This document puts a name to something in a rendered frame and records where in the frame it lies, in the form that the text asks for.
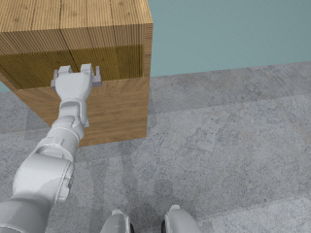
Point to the robot left hand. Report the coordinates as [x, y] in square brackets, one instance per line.
[74, 85]

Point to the drawer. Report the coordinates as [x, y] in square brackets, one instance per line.
[36, 69]

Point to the left robot upper arm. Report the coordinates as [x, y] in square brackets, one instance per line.
[44, 181]

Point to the cabinet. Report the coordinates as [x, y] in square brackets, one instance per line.
[117, 110]

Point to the handle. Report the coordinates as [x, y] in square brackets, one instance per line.
[96, 80]

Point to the robot left forearm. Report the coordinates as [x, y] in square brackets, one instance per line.
[65, 135]

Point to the right robot thigh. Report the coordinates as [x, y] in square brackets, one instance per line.
[180, 221]

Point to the robot left shin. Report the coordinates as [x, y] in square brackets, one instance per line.
[116, 212]

